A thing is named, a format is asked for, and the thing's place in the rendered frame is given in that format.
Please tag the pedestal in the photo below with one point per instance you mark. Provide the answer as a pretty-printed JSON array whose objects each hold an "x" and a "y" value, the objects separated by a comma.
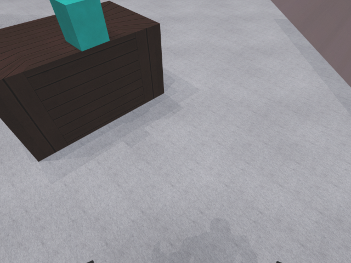
[{"x": 52, "y": 94}]

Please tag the carton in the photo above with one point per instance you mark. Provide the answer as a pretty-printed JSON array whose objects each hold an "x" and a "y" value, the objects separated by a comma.
[{"x": 82, "y": 22}]

